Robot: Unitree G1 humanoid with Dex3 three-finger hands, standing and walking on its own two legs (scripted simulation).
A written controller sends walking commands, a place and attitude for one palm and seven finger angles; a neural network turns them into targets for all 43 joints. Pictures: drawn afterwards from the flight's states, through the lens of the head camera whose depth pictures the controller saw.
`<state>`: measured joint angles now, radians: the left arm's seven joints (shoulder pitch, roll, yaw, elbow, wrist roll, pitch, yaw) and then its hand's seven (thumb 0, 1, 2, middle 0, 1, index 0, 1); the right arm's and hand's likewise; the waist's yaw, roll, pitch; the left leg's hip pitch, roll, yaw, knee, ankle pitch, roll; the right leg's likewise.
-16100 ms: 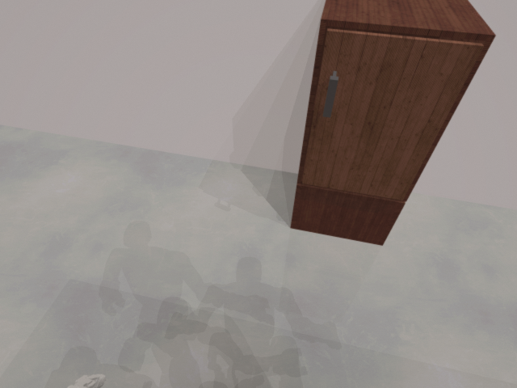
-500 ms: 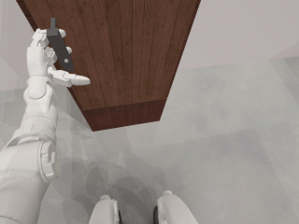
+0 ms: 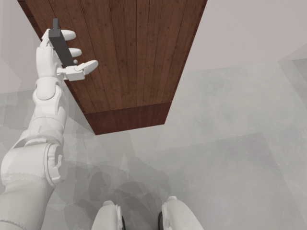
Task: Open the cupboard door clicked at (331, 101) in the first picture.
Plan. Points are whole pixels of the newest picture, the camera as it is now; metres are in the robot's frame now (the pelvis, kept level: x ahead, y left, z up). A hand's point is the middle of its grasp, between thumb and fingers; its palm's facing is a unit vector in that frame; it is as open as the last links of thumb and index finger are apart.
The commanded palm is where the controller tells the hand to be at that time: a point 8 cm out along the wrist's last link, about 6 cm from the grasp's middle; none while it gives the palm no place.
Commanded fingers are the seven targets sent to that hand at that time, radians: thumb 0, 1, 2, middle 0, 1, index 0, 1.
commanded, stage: close the thumb around the handle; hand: left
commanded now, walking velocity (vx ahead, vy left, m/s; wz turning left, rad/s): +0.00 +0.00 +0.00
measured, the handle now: (64, 47) +0.57 +0.18 +0.08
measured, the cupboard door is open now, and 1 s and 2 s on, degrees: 0 20 40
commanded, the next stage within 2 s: pull the door open along its arc in 0.34 s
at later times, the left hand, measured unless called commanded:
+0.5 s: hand (76, 62) +0.53 +0.15 +0.07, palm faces +0.10 -0.99 -0.01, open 5.7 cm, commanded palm +0.49 +0.19 +0.07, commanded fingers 0.00 0.90 0.90 -0.40 -1.35 -0.40 -1.35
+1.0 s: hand (94, 101) +0.41 +0.10 +0.07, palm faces +0.24 -0.97 +0.09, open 6.2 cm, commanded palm +0.36 +0.15 +0.07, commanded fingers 0.00 0.90 0.90 -0.40 -1.35 -0.40 -1.35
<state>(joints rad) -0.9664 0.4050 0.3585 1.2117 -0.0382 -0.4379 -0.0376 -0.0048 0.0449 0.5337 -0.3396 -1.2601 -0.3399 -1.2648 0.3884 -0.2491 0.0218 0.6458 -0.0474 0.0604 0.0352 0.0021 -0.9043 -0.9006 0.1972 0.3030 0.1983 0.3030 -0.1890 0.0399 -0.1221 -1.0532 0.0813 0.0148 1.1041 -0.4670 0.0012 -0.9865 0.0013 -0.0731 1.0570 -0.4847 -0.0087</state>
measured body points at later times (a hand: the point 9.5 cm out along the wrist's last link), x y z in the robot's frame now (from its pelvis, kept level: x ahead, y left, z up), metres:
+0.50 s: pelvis +0.00 +0.00 +0.00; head +0.14 +0.01 +0.43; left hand +0.51 +0.20 +0.07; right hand +0.00 -0.26 -0.11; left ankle +0.02 +0.12 -0.65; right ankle +0.00 -0.12 -0.65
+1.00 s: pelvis +0.03 -0.01 +0.03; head +0.10 -0.01 +0.47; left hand +0.39 +0.15 +0.07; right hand +0.12 -0.25 -0.09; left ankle +0.02 +0.12 -0.65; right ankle +0.00 -0.12 -0.65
